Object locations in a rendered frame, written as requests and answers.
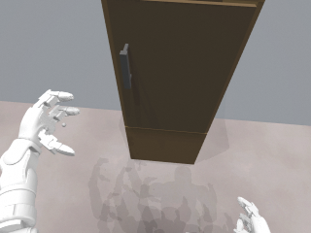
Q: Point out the handle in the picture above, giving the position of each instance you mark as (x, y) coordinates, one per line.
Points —
(125, 70)

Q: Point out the left robot hand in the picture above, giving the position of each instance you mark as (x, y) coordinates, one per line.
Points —
(35, 120)

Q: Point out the cupboard door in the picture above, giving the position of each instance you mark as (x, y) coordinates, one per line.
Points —
(180, 53)

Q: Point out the right robot hand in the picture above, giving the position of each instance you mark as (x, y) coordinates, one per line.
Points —
(252, 221)

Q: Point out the robot left forearm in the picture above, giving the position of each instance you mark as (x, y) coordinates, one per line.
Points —
(18, 185)

